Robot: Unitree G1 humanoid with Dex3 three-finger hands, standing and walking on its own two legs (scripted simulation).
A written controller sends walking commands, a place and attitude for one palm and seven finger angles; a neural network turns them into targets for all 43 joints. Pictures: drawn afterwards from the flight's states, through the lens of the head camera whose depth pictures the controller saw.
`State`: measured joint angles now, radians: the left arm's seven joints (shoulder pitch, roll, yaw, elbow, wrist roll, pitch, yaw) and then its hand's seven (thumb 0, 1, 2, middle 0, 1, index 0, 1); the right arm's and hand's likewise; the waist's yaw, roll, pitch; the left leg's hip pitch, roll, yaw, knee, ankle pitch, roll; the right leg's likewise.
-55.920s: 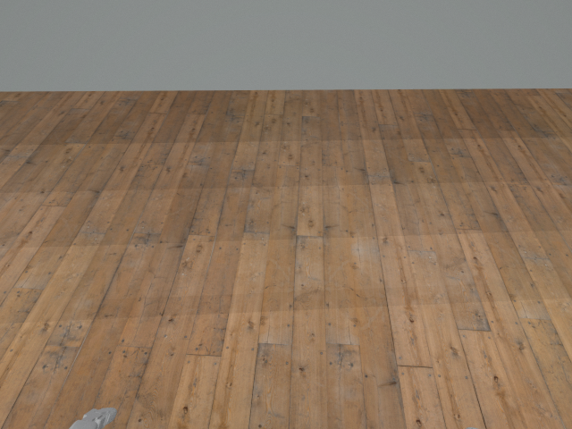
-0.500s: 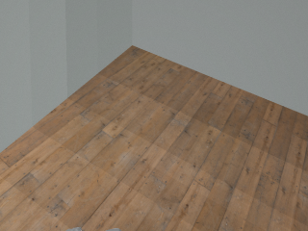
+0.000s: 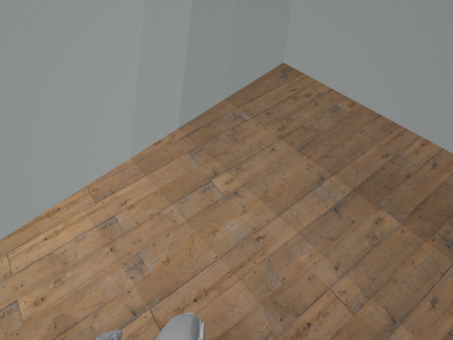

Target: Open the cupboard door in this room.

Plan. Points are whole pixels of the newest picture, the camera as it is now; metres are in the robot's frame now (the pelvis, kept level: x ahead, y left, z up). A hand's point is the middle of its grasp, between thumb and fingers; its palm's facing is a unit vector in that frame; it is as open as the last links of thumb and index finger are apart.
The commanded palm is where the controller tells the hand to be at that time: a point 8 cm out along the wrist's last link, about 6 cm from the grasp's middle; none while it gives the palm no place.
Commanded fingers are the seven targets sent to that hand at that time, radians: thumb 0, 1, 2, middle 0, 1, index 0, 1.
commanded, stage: turn to face it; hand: left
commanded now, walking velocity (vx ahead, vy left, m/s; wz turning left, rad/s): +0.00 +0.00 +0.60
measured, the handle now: out of the picture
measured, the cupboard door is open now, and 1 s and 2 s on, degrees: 44 44 44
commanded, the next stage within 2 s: none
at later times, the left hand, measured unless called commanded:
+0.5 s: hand out of the picture +0.05 +0.22 -0.16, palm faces +0.31 -0.90 -0.30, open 7.3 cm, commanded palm none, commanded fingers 0.00 0.90 0.90 -0.20 -0.30 -0.20 -0.30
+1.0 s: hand out of the picture -0.03 +0.20 -0.18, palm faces +0.59 -0.77 -0.24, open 7.3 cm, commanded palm none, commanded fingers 0.00 0.90 0.90 -0.20 -0.30 -0.20 -0.30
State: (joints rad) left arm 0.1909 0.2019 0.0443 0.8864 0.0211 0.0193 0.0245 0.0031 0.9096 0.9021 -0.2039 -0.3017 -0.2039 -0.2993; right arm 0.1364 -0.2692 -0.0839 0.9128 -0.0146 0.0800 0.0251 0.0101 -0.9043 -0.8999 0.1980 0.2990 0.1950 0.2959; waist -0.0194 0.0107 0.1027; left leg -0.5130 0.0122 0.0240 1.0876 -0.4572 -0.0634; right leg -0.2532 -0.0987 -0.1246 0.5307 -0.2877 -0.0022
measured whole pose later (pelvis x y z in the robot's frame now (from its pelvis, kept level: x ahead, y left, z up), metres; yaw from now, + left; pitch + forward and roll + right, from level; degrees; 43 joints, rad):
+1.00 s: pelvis +0.02 -0.03 -0.01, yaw +36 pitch +1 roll -1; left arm 0.15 0.27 0.07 0.90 0.01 0.07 0.01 0.01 0.91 0.90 -0.20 -0.30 -0.20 -0.30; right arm 0.16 -0.22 -0.04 0.89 -0.02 0.03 0.00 0.01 -0.90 -0.90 0.20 0.30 0.20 0.30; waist 0.00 -0.04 0.10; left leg -0.33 0.00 -0.03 0.55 -0.25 0.01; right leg -0.47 -0.08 -0.03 1.03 -0.45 0.08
